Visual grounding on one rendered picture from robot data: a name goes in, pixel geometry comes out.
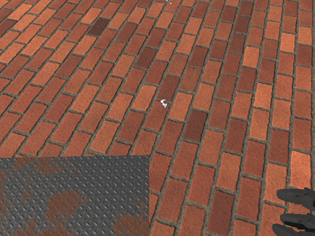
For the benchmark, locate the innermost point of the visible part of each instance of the right robot hand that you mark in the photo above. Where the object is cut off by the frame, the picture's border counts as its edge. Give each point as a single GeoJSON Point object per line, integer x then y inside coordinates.
{"type": "Point", "coordinates": [304, 197]}

